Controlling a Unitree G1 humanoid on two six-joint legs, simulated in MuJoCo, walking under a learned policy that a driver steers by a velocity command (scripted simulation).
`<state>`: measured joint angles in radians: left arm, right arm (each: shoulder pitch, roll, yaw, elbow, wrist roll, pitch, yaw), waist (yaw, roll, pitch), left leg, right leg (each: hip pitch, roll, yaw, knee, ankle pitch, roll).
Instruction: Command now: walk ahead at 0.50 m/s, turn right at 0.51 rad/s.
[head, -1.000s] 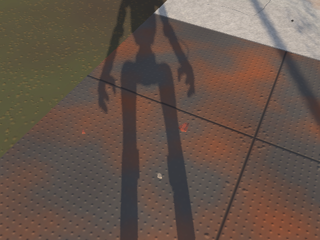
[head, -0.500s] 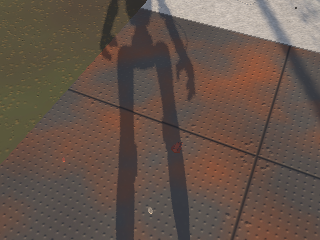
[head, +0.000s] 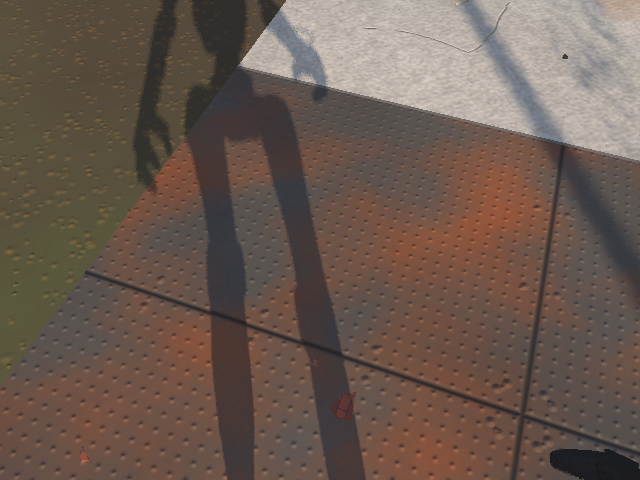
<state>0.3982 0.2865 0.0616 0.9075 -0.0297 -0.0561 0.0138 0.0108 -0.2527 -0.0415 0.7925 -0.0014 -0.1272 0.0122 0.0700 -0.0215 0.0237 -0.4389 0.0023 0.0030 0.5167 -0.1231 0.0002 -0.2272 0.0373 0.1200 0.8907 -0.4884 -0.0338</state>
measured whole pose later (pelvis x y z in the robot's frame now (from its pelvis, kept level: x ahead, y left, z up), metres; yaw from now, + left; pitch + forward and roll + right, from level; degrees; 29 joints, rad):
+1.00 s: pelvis +0.54 -0.14 -0.01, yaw -36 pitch +2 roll +2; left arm 0.38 0.30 0.08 0.73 -0.03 -0.02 0.02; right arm 0.04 -0.27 -0.05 0.71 -0.01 -0.13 0.03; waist 0.06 -0.03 0.01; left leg -0.46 -0.04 0.00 0.54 -0.13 0.01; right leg -0.22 0.08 0.20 0.91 -0.51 -0.04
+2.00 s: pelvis +0.94 -0.52 -0.01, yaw -46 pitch +2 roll -1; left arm 0.38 0.30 0.07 0.85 -0.01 -0.05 0.01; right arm 0.06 -0.27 -0.04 0.76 0.00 -0.09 0.05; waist 0.05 0.00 0.02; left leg -0.51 0.01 0.04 0.58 -0.12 0.06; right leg -0.09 -0.01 0.01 0.72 -0.47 -0.01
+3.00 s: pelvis +1.35 -0.85 -0.01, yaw -21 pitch +1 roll -2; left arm 0.30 0.31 0.09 0.91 -0.02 -0.05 0.01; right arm 0.07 -0.28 -0.07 0.65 0.02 -0.01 0.05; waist 0.05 0.02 0.05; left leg -0.51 0.02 0.06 0.62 -0.15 0.11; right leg 0.04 -0.11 -0.28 0.54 -0.46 0.06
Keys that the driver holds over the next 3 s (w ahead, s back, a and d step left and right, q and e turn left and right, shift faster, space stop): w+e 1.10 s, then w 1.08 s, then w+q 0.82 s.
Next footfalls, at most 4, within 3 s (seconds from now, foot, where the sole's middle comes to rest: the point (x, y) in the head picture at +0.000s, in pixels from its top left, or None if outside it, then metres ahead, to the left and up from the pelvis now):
0.46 right None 0.37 -0.18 -0.77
0.94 left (405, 367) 0.72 -0.12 -0.77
1.44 right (577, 373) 0.73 -0.51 -0.77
1.96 left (567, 240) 1.12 -0.55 -0.77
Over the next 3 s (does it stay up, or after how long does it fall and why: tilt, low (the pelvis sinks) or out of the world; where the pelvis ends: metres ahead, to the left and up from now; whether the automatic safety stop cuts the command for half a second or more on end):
stays up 1.35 -0.85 -0.01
